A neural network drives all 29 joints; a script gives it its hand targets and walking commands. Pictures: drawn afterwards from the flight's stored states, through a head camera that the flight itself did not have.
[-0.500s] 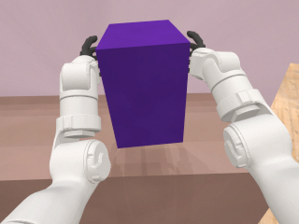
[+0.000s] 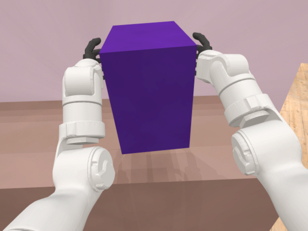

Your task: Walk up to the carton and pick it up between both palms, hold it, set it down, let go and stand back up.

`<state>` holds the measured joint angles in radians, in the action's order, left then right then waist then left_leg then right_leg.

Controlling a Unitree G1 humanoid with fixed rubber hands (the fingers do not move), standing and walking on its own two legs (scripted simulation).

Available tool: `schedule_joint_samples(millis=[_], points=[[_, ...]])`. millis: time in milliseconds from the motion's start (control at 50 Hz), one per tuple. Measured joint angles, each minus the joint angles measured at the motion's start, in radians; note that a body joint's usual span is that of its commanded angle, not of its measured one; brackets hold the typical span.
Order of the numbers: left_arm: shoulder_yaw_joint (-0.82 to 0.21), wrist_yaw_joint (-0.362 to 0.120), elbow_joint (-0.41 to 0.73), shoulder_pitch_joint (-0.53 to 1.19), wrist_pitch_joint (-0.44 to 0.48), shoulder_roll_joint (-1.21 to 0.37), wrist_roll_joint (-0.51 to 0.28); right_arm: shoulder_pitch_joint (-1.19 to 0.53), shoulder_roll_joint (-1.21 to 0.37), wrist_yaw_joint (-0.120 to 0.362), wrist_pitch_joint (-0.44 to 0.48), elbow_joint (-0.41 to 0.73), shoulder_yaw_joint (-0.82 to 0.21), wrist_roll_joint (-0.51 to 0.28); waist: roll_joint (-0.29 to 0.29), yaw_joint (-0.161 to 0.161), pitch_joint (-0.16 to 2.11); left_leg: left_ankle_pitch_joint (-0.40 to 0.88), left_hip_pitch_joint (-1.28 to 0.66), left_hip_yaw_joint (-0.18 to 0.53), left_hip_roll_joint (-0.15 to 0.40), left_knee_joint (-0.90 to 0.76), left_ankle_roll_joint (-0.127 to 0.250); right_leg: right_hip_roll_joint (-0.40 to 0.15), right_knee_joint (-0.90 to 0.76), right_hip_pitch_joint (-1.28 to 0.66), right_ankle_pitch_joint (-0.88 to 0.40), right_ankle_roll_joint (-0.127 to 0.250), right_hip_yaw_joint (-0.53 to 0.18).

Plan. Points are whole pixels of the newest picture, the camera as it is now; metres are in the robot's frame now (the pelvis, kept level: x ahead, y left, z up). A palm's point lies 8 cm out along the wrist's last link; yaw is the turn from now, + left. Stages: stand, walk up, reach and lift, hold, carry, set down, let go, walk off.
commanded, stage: hold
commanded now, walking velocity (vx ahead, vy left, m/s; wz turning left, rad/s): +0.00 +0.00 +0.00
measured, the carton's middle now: (149, 83) +0.39 +0.01 +0.27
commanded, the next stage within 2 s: none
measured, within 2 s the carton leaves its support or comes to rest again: neither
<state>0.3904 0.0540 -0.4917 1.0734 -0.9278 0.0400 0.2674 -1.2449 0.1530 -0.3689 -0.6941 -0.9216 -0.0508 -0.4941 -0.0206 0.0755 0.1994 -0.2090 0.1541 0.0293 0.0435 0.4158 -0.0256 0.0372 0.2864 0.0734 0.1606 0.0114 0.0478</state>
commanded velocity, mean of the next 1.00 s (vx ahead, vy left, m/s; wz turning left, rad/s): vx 0.00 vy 0.00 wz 0.00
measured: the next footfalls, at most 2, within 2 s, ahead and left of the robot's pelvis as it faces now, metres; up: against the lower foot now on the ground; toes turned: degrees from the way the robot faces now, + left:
none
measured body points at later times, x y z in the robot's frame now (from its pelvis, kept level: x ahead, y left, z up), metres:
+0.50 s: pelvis -0.01 +0.00 +0.00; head -0.11 +0.01 +0.44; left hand +0.37 +0.14 +0.33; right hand +0.37 -0.12 +0.34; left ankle +0.01 +0.13 -0.75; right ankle +0.00 -0.11 -0.75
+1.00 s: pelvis +0.00 +0.00 +0.00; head -0.10 +0.01 +0.44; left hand +0.38 +0.14 +0.33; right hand +0.38 -0.12 +0.33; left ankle +0.01 +0.13 -0.75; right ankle +0.00 -0.11 -0.75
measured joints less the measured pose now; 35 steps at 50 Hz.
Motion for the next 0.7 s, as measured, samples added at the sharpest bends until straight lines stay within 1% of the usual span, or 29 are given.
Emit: schedule_joint_samples(millis=[260,440,520,700], points=[[0.007,-0.005,-0.007,-0.004,0.005,0.003,-0.002,0.007,-0.010,-0.006,-0.002,0.002,0.008,0.008,0.004,0.001,0.007,0.003,-0.002,0.003,0.001,-0.002,-0.003,0.001,0.006,0.001,0.001,0.003,0.002],[0.017,-0.008,-0.034,0.014,0.013,0.007,0.000,-0.016,-0.012,-0.006,0.000,-0.027,0.027,0.018,0.011,-0.002,0.005,0.010,0.005,0.003,0.001,-0.002,-0.003,0.001,0.013,0.011,-0.001,0.004,0.002],[0.021,-0.008,-0.054,0.031,0.016,0.011,0.005,-0.036,-0.015,-0.001,0.008,-0.058,0.046,0.028,0.014,-0.001,0.003,0.013,0.012,0.004,0.000,-0.002,-0.003,0.000,0.016,0.019,-0.003,0.005,0.003],[0.011,-0.002,-0.075,0.044,0.026,0.017,0.004,-0.042,-0.012,0.008,0.022,-0.076,0.051,0.028,0.017,0.000,0.003,0.015,0.017,0.006,-0.001,-0.003,-0.003,0.000,0.012,0.023,-0.005,0.005,0.004]])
